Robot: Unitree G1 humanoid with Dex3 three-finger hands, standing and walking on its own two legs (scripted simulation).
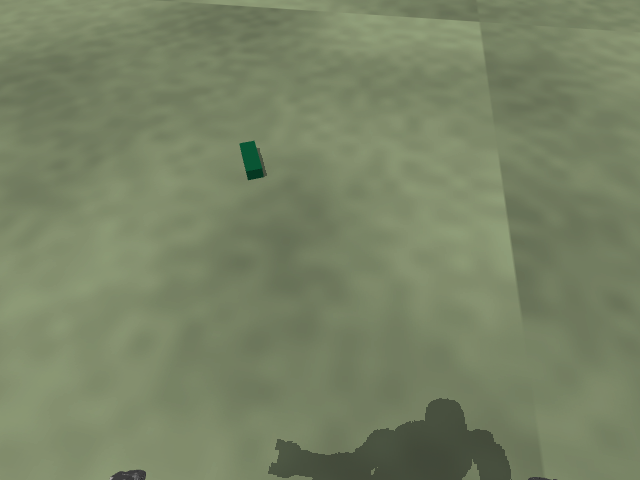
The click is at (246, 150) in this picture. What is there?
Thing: lying carton
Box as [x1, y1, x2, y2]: [239, 141, 263, 179]
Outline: 254,141 239,143 248,179 263,176
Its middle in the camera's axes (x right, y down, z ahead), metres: -0.34 -0.36 +1.89
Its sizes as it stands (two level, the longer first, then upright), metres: 0.220 0.077 0.056
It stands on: the floor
